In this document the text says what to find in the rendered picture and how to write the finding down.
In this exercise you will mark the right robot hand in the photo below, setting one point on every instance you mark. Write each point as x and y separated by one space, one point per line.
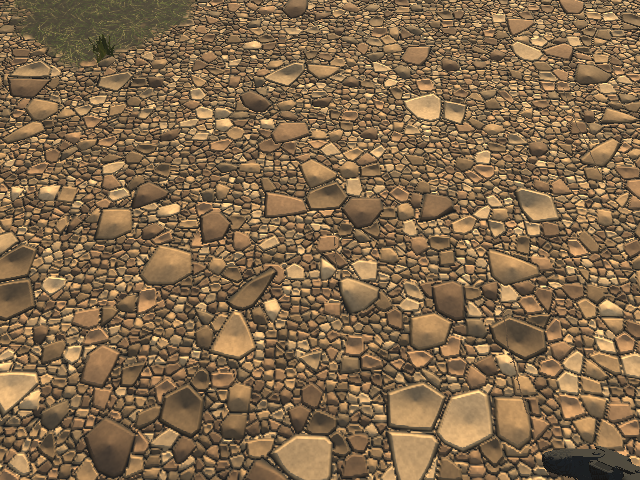
590 464

